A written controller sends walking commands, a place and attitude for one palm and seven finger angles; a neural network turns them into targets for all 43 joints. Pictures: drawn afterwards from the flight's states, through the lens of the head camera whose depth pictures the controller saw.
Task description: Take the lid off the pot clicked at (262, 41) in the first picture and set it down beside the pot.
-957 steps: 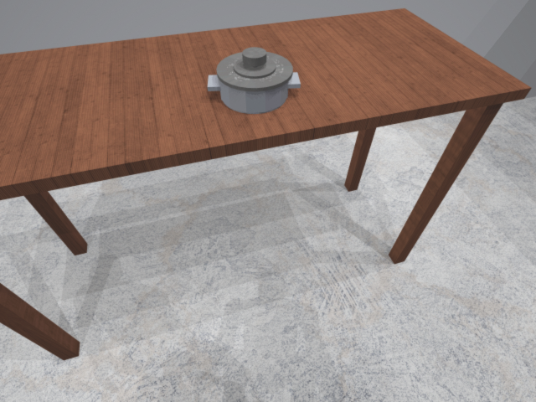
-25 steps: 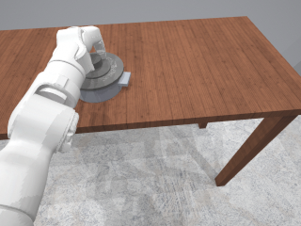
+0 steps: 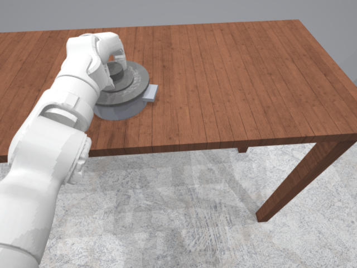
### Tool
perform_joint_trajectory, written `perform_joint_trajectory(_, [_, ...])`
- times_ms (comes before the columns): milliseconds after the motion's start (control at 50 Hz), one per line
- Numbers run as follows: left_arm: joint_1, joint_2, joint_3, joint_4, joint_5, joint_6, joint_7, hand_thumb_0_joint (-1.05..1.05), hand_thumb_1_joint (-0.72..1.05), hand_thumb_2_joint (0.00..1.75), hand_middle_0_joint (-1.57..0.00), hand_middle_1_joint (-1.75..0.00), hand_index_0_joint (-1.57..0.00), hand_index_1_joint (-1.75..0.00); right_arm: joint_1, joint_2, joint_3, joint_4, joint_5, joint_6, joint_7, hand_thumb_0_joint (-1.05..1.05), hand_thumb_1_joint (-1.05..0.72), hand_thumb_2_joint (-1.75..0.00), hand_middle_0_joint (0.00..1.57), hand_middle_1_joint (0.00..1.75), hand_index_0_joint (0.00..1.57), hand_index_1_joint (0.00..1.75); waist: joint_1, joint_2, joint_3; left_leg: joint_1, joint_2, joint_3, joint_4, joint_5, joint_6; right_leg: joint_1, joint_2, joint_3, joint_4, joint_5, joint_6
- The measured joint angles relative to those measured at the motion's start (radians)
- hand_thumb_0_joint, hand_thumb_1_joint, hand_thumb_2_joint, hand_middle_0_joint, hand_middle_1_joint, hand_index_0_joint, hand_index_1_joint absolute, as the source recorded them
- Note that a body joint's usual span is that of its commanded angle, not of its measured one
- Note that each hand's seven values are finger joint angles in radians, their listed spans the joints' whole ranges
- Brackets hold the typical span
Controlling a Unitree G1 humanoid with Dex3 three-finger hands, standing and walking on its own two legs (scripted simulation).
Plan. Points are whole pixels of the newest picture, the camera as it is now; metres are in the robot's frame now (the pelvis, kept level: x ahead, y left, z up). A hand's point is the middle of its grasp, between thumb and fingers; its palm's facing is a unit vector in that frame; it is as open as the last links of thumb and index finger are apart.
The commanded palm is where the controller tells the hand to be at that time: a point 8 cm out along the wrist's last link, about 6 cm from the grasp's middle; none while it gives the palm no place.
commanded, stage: close the fingers and squeeze the knob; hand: left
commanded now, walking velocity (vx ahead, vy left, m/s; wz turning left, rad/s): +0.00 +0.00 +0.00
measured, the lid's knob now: (112, 71) +0.53 +0.12 +0.16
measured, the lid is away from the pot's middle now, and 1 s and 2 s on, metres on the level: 0.00 0.01 0.01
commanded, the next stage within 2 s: lift the lid straight up in 1.14 s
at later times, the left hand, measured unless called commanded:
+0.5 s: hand (108, 72) +0.50 +0.12 +0.18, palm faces -0.38 -0.08 -0.92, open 8.1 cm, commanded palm +0.49 +0.13 +0.23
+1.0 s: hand (108, 72) +0.50 +0.12 +0.18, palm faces -0.40 -0.07 -0.91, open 8.0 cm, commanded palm +0.50 +0.13 +0.23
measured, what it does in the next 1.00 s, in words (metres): stands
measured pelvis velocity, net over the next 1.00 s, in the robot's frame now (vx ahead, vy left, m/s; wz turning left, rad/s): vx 0.00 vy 0.00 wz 0.00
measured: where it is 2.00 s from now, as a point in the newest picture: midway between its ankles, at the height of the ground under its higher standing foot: outside the picture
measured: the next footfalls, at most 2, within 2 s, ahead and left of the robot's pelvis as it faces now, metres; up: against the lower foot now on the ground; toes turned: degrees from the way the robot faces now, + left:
none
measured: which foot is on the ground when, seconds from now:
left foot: down 0.00-1.00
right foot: down 0.00-1.00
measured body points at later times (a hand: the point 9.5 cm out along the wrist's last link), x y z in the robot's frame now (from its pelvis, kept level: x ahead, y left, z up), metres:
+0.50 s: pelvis +0.00 +0.00 +0.00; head +0.04 -0.02 +0.45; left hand +0.51 +0.12 +0.23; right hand +0.04 -0.26 -0.14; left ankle -0.04 +0.10 -0.74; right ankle -0.01 -0.13 -0.74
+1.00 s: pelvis +0.00 +0.00 +0.00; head +0.05 -0.01 +0.45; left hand +0.51 +0.12 +0.23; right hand +0.03 -0.26 -0.14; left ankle -0.04 +0.10 -0.74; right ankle -0.01 -0.13 -0.74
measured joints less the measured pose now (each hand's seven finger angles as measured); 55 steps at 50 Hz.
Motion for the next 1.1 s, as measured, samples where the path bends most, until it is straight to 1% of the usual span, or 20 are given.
perform_joint_trajectory(60, [-0.001, -0.013, -0.018, 0.003, 0.002, 0.003, 0.0, 0.0, 0.04, 0.98, -0.53, -0.91, -0.52, -0.9, 0.005, 0.003, 0.0, 0.009, 0.001, 0.002, 0.004, 0.0, -0.9, -0.9, 0.2, 0.3, 0.2, 0.3, 0.004, 0.001, -0.003, 0.001, -0.001, -0.002, 0.002, -0.003, 0.001, 0.002, -0.001, -0.002, 0.002, -0.004, 0.001])
perform_joint_trajectory(120, [0.001, -0.016, 0.0, -0.004, -0.008, 0.002, -0.004, 0.0, 0.07, 0.96, -0.54, -0.95, -0.53, -0.93, 0.006, 0.007, 0.003, 0.014, -0.001, 0.004, 0.005, 0.0, -0.9, -0.9, 0.2, 0.3, 0.2, 0.3, 0.003, 0.003, -0.003, 0.005, -0.002, -0.001, -0.001, -0.004, 0.001, 0.005, -0.002, -0.001, 0.0, -0.005, 0.001])
perform_joint_trajectory(180, [-0.001, -0.017, 0.002, 0.001, -0.009, 0.004, -0.004, 0.0, 0.11, 0.95, -0.56, -0.98, -0.55, -0.96, 0.012, 0.01, 0.003, 0.015, -0.003, 0.003, 0.005, 0.0, -0.9, -0.9, 0.2, 0.3, 0.2, 0.3, 0.002, 0.006, -0.005, 0.007, -0.002, 0.0, -0.003, -0.004, 0.001, 0.007, -0.002, 0.0, -0.001, -0.005, 0.002])
perform_joint_trajectory(260, [0.009, -0.019, 0.005, 0.0, 0.002, 0.004, 0.005, 0.0, 0.15, 0.93, -0.58, -1.0, -0.58, -0.99, 0.017, 0.01, 0.005, 0.018, -0.004, 0.006, 0.008, 0.0, -0.9, -0.9, 0.2, 0.3, 0.2, 0.3, 0.005, 0.011, -0.007, 0.011, -0.002, 0.002, -0.005, -0.005, 0.002, 0.009, -0.001, 0.003, -0.002, -0.005, 0.002])
perform_joint_trajectory(380, [0.015, -0.01, 0.015, -0.01, -0.01, 0.005, -0.002, 0.0, 0.17, 0.87, -0.58, -1.01, -0.58, -1.0, 0.017, 0.011, 0.005, 0.016, -0.004, 0.006, 0.005, 0.0, -0.9, -0.9, 0.2, 0.3, 0.2, 0.3, 0.003, 0.01, -0.002, 0.018, -0.002, 0.004, -0.011, -0.002, 0.002, 0.014, -0.001, 0.005, -0.005, -0.003, 0.002])
perform_joint_trajectory(460, [0.023, -0.014, 0.016, -0.016, -0.003, 0.001, 0.001, 0.0, 0.18, 0.82, -0.59, -1.01, -0.58, -0.99, 0.018, 0.008, 0.003, 0.015, -0.005, 0.005, 0.007, 0.0, -0.9, -0.9, 0.2, 0.3, 0.2, 0.3, 0.006, 0.009, -0.004, 0.02, -0.001, 0.003, -0.011, -0.002, 0.002, 0.017, 0.0, 0.005, -0.006, -0.003, 0.002])
perform_joint_trajectory(620, [0.009, -0.012, 0.015, -0.004, -0.002, 0.006, 0.001, 0.0, 0.21, 0.72, -0.61, -1.0, -0.6, -0.98, 0.005, 0.001, 0.002, 0.012, -0.004, 0.007, 0.001, 0.0, -0.9, -0.9, 0.2, 0.3, 0.2, 0.3, 0.002, 0.003, 0.0, 0.018, -0.001, 0.003, -0.01, 0.001, 0.002, 0.015, 0.0, 0.004, -0.008, 0.001, 0.002])
perform_joint_trajectory(700, [-0.004, -0.018, -0.006, 0.007, -0.002, 0.014, 0.003, 0.0, 0.21, 0.71, -0.61, -1.0, -0.6, -0.98, 0.004, 0.001, 0.0, 0.012, -0.001, 0.008, 0.001, 0.0, -0.9, -0.9, 0.2, 0.3, 0.2, 0.3, 0.001, 0.0, 0.0, 0.013, -0.001, 0.001, -0.007, 0.001, 0.002, 0.012, 0.0, 0.002, -0.007, 0.001, 0.002])
perform_joint_trajectory(740, [-0.01, -0.02, -0.001, 0.016, 0.006, 0.015, 0.002, 0.0, 0.21, 0.71, -0.61, -1.0, -0.6, -0.98, 0.002, 0.002, 0.002, 0.016, -0.001, 0.009, 0.0, 0.0, -0.9, -0.9, 0.2, 0.3, 0.2, 0.3, 0.0, -0.002, 0.0, 0.01, -0.001, 0.001, -0.006, 0.001, 0.002, 0.01, 0.0, 0.003, -0.006, 0.002, 0.002])
perform_joint_trajectory(820, [-0.027, -0.021, -0.011, 0.035, 0.002, 0.021, 0.001, 0.0, 0.21, 0.71, -0.62, -1.0, -0.61, -0.99, 0.005, 0.003, 0.003, 0.019, -0.001, 0.008, -0.003, 0.0, -0.9, -0.9, 0.2, 0.3, 0.2, 0.3, -0.005, -0.004, 0.0, 0.004, -0.002, 0.0, -0.003, 0.001, 0.002, 0.004, -0.001, 0.002, -0.005, 0.002, 0.002])
perform_joint_trajectory(860, [-0.028, -0.018, -0.002, 0.038, 0.007, 0.019, -0.002, 0.0, 0.2, 0.71, -0.62, -1.0, -0.61, -0.99, 0.007, 0.004, 0.003, 0.02, -0.002, 0.007, -0.004, 0.0, -0.9, -0.9, 0.2, 0.3, 0.2, 0.3, -0.007, -0.003, -0.001, 0.002, -0.002, 0.001, -0.003, 0.001, 0.002, 0.002, -0.001, 0.003, -0.004, 0.003, 0.002])
perform_joint_trajectory(1100, [-0.045, -0.01, 0.003, 0.068, 0.006, 0.014, -0.004, 0.01, 0.19, 0.72, -0.63, -1.01, -0.63, -1.0, 0.026, 0.006, 0.006, 0.029, -0.002, 0.006, -0.006, 0.0, -0.9, -0.9, 0.2, 0.3, 0.2, 0.3, -0.016, -0.002, -0.003, -0.007, -0.001, 0.004, 0.003, -0.002, 0.004, -0.007, 0.0, 0.006, -0.002, 0.003, 0.003])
